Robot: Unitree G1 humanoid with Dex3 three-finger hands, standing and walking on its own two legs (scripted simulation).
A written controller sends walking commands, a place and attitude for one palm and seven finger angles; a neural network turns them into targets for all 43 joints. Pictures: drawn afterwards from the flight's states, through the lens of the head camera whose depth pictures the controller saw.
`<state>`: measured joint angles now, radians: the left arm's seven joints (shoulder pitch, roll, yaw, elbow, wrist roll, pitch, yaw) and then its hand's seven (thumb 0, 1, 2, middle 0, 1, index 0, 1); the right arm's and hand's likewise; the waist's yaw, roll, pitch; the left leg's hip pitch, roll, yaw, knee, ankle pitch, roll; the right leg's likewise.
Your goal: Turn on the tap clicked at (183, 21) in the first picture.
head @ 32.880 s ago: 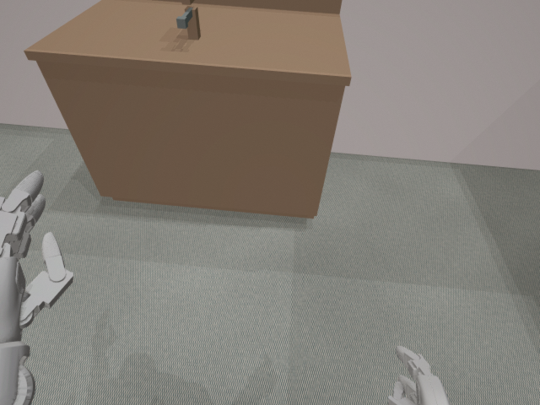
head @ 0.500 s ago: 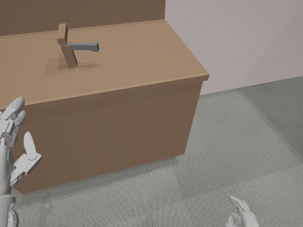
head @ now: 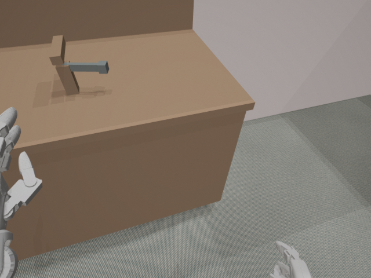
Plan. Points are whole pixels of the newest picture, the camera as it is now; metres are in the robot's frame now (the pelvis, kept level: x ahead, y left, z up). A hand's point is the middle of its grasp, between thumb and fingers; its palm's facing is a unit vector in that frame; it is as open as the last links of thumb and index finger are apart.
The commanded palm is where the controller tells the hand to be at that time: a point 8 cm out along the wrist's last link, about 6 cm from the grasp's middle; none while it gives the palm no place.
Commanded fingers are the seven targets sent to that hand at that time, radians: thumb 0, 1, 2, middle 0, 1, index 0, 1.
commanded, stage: take the last steps up to it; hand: left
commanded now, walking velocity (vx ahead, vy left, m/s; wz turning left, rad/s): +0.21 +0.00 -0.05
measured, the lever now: (103, 67) +0.65 +0.29 +0.13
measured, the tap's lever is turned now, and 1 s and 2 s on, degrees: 74 74 74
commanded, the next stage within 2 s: come to a stop and stand still in 0.22 s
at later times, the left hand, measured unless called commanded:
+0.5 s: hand (94, 124) +0.33 +0.19 +0.20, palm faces +0.36 -0.83 -0.42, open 7.4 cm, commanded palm +0.28 +0.25 +0.20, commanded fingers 0.00 0.90 0.90 -0.20 -0.30 -0.20 -0.30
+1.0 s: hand (73, 109) +0.37 +0.24 +0.20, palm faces +0.37 -0.79 -0.49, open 7.4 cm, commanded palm +0.30 +0.27 +0.20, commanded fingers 0.00 0.90 0.90 -0.20 -0.30 -0.20 -0.30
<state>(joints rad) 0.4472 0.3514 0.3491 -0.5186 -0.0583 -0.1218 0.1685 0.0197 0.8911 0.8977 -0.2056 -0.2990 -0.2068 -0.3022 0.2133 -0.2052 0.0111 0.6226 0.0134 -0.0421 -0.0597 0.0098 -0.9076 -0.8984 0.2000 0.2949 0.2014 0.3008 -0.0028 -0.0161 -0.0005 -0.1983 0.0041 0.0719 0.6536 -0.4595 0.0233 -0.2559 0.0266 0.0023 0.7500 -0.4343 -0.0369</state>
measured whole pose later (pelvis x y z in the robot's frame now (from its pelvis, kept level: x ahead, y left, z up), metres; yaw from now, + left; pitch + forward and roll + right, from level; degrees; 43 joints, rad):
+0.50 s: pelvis +0.12 -0.03 +0.01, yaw -1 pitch -3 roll +0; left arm 0.51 0.36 0.35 -0.59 -0.06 -0.15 0.15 0.02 0.89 0.90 -0.21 -0.30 -0.21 -0.30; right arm 0.16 -0.25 -0.02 0.60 0.01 -0.07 -0.07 0.01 -0.91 -0.90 0.20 0.29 0.20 0.30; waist -0.01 0.03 0.09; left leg -0.29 0.07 0.02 0.59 -0.25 0.00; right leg -0.29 0.02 -0.13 0.61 -0.27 -0.07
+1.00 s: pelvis +0.13 -0.01 +0.02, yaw -2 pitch +0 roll -1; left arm 0.35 0.45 0.35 -0.45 -0.01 -0.10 0.11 0.02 0.89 0.90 -0.21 -0.30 -0.21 -0.30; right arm 0.20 -0.19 0.00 0.59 -0.01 -0.10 -0.09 0.01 -0.91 -0.90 0.20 0.29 0.20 0.30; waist 0.06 0.02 0.05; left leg -0.27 0.06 0.05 0.50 -0.20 0.00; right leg -0.23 0.02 -0.09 0.41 -0.17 -0.03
